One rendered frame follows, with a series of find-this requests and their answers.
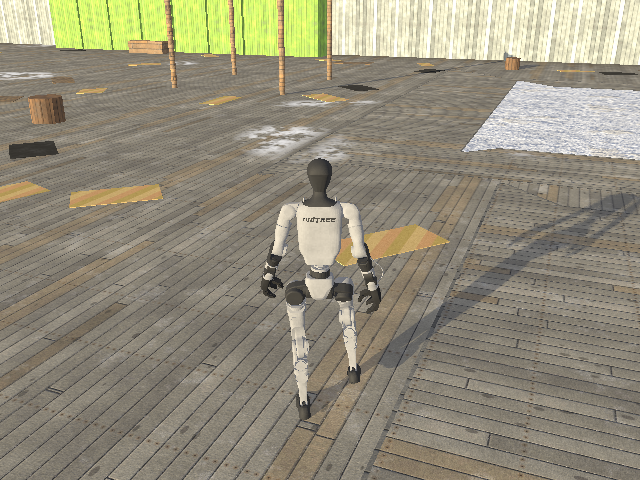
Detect robot right forearm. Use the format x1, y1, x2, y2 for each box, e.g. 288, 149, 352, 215
357, 243, 379, 291

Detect robot left forearm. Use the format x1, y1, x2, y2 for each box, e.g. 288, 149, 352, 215
263, 240, 282, 281

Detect right robot hand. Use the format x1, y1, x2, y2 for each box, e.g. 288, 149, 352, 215
358, 286, 381, 314

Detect robot head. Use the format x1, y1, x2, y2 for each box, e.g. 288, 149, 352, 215
302, 158, 337, 207

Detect left robot thigh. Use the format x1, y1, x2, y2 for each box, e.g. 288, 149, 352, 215
285, 280, 309, 358

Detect left robot upper arm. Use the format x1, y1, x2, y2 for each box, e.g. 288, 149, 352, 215
271, 202, 299, 256

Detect left robot hand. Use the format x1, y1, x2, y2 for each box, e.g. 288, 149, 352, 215
260, 276, 284, 298

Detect right robot upper arm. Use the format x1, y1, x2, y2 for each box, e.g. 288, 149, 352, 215
340, 202, 367, 259

